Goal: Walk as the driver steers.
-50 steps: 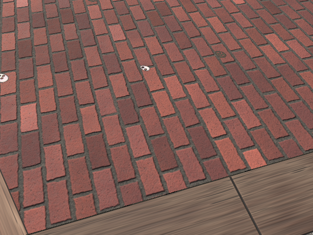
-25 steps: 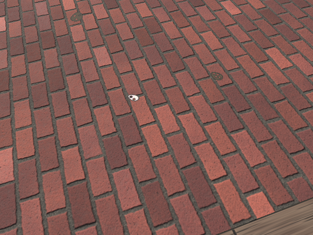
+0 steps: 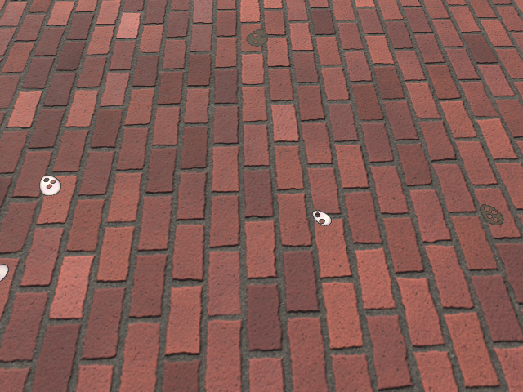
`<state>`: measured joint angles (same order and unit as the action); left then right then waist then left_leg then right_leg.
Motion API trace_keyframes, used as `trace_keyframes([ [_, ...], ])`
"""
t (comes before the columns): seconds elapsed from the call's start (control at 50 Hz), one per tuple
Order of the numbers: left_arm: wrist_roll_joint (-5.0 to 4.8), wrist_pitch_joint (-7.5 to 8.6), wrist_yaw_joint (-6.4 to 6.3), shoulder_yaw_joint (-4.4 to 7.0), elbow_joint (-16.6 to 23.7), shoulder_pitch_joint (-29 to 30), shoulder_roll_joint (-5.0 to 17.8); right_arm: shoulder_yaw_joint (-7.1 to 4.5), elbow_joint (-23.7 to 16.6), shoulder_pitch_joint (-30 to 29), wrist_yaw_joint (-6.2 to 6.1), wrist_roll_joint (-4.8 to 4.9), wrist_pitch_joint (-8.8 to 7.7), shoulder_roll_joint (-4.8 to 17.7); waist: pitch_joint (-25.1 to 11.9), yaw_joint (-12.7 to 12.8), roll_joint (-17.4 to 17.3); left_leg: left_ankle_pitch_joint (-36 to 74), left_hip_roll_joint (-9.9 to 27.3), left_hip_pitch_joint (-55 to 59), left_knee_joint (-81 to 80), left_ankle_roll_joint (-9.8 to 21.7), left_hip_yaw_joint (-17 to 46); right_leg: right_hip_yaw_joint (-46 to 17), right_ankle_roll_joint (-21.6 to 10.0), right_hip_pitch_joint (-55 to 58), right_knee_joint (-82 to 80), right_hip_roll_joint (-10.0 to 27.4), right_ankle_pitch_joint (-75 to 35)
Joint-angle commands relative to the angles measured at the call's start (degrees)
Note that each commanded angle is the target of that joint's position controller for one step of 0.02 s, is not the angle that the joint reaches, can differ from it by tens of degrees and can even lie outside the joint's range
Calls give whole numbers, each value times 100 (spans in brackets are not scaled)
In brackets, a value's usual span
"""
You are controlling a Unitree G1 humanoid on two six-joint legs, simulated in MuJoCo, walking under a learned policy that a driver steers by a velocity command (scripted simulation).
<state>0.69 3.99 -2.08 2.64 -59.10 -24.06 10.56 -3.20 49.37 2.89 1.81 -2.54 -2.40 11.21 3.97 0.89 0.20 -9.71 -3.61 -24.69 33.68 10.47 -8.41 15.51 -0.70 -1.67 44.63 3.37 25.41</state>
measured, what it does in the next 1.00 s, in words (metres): walks ahead, turning left: right foot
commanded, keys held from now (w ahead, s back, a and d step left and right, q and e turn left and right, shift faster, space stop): q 0.82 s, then no key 0.18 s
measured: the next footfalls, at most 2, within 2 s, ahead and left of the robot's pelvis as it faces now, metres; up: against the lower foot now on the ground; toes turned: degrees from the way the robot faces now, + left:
right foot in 0.60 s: +0.26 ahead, -0.11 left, +0.00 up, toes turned +26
left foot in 1.06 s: +0.11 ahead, +0.06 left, +0.00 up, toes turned +32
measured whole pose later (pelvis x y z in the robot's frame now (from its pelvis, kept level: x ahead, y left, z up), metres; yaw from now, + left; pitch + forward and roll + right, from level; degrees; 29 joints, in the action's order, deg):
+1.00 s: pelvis +0.15 -0.04 +0.02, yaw +33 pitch -1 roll +1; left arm 1.6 -1.1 -0.8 1.8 -42.1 -14.0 16.3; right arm -3.0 42.4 9.3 1.9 -0.3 4.9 17.2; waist 4.6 1.8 -0.3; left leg -26.2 -2.0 -18.2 44.5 -1.0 1.6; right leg 6.0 -1.2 -14.0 26.9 3.2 12.2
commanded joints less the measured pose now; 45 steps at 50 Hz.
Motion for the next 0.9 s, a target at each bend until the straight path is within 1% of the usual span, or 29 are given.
trace_keyframes([
  [0.02,-68,118,75,165,931,293,861,-492,67,1955,-146,189,88,1682,-2063,-739,-255,4163,2518,4056,-1057,1847,4050,-1546,150,-3549,4496,-427,467],
  [0.04,-115,152,68,121,1057,598,702,-430,47,1534,-208,210,94,1469,-1418,-549,-94,4379,2441,3457,-1128,1635,3289,-1714,123,-3753,4220,-108,6],
  [0.06,-94,162,46,119,1012,572,701,-340,29,1236,-215,242,87,1108,-748,-318,243,4329,2118,2598,-1341,1252,2789,-1690,126,-3572,3569,73,-234],
  [0.08,11,79,38,152,1052,661,753,-282,6,1053,-240,276,76,921,-474,-144,278,4092,1757,2102,-1469,957,2422,-1733,157,-3378,3083,182,-301],
  [0.1,130,-49,43,155,1042,532,735,-234,-42,923,-257,291,65,810,-428,6,223,4136,1515,1691,-1552,827,2142,-1703,213,-3042,2820,169,-367],
  [0.12,168,-175,52,157,1062,454,680,-216,-54,953,-244,274,34,829,-499,79,154,4318,1396,1536,-1546,745,2026,-1692,262,-2869,2573,131,-396],
  [0.14,164,-267,62,144,1100,425,622,-236,-50,1023,-227,245,-1,944,-584,125,96,4631,1289,1493,-1501,705,1942,-1644,311,-2831,2385,84,-465],
  [0.16,146,-318,69,132,1144,441,587,-265,-55,1090,-215,222,-20,1070,-666,140,31,4853,1208,1491,-1454,653,1878,-1616,349,-2847,2189,58,-587],
  [0.18,136,-348,73,127,1206,532,594,-283,-74,1163,-212,208,-20,1150,-748,117,-39,4966,1149,1530,-1405,581,1860,-1597,377,-2904,2022,45,-719],
  [0.24,115,-418,71,132,1452,1024,727,-286,-137,1394,-241,227,58,1189,-871,-50,-305,4781,1013,1732,-1285,295,1954,-1608,432,-3186,1622,49,-1088],
  [0.3,84,-487,58,127,1672,1491,834,-302,-213,1615,-282,225,155,1248,-851,-219,-411,4187,1041,1999,-1235,139,2300,-1715,451,-3459,1310,41,-1220],
  [0.38,40,-515,26,102,1872,1875,917,-331,-324,1798,-318,172,246,1311,-700,-350,-473,3704,1180,2324,-1143,212,2821,-1877,409,-3630,906,-50,-1025],
  [0.46,-28,-471,-6,65,2025,2020,985,-361,-450,1797,-315,123,316,1394,-600,-389,-509,3898,1248,2423,-890,356,3226,-1959,278,-3343,433,-260,-611],
  [0.5,-65,-438,-19,48,2086,1991,1025,-377,-523,1706,-300,119,353,1448,-580,-368,-547,3989,1227,2391,-762,338,3443,-1993,198,-3015,67,-374,-436],
  [0.54,-99,-401,-35,39,2103,1810,1074,-391,-608,1511,-283,139,384,1490,-560,-271,-618,3746,1116,2246,-672,187,3655,-2027,131,-2466,-551,-470,-415],
  [0.56,-105,-380,-45,37,2081,1624,1087,-394,-665,1331,-273,169,397,1502,-538,-149,-653,3423,980,2055,-612,29,3709,-2001,98,-2014,-1091,-524,-560],
  [0.58,-66,-345,-68,38,2023,1335,1081,-386,-739,1073,-270,235,403,1492,-526,77,-604,2881,736,1720,-432,-221,3667,-1975,57,-1351,-1944,-531,-1099],
  [0.6,9,-295,-118,79,1978,1049,1251,-343,-840,963,-276,296,381,1354,-643,182,-291,1966,422,1173,37,-529,3418,-2308,-60,-496,-2611,-55,-1843],
  [0.62,48,-302,-178,140,2084,1105,1733,-222,-917,1474,-289,274,367,841,-914,-177,1133,-1048,-295,407,1354,-852,2342,-3689,-474,321,-2668,1553,-3727],
  [0.64,-42,-403,-115,144,2123,1080,1832,-335,-863,1810,-329,168,442,1251,-1074,-227,1425,-3216,-873,-230,2319,-956,1584,-4619,-1337,129,-2517,2219,-5202],
  [0.66,-48,-440,-73,120,2141,1010,1634,-375,-759,1832,-324,39,486,1414,-903,-258,893,-2963,-466,-327,3234,-1049,1522,-4342,-1559,-59,-2477,2218,-5360],
  [0.68,-53,-445,-59,30,2185,1224,1294,-399,-676,1609,-269,45,524,1457,-623,-269,458,-2478,-285,-348,3499,-1111,1544,-3615,-1393,-340,-2463,1765,-4954],
  [0.7,-1,-469,-56,-6,2252,1495,1190,-395,-671,1534,-201,115,569,1400,-448,-357,446,-2115,-175,-332,3525,-1199,1487,-2995,-1139,-529,-2523,1337,-4466],
  [0.72,33,-467,-80,12,2272,1595,1247,-379,-715,1466,-119,154,603,1373,-465,-372,740,-1819,-126,-360,3567,-1276,1399,-2637,-1003,-514,-2530,1080,-4367],
  [0.74,70,-460,-78,26,2279,1569,1282,-354,-710,1464,-58,199,618,1341,-537,-316,884,-1662,-164,-329,3650,-1348,1296,-2367,-974,-490,-2499,930,-4548],
  [0.78,80,-437,-57,58,2244,1374,1310,-321,-796,1283,1,245,638,1299,-659,-202,881,-1525,-156,-360,3537,-1414,1195,-2157,-1033,-347,-2502,942,-4498],
  [0.84,71,-416,-35,109,2151,1074,1370,-256,-940,957,27,208,686,1205,-633,-22,876,-1533,-29,-454,2994,-1410,1153,-2171,-1179,-173,-2589,1145,-3958],
  [0.9,86,-404,28,144,2085,1020,1444,-163,-1005,834,30,197,705,1057,-640,10,909,-1667,61,-73,2138,-1303,1090,-2142,-1220,-332,-2588,1244,-3541],
])
Velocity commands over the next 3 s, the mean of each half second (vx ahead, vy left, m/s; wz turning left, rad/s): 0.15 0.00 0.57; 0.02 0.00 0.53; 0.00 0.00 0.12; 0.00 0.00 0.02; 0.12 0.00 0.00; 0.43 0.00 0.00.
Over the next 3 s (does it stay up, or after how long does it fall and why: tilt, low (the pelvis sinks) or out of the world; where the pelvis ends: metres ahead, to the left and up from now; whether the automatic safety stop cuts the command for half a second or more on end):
stays up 0.35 0.12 0.00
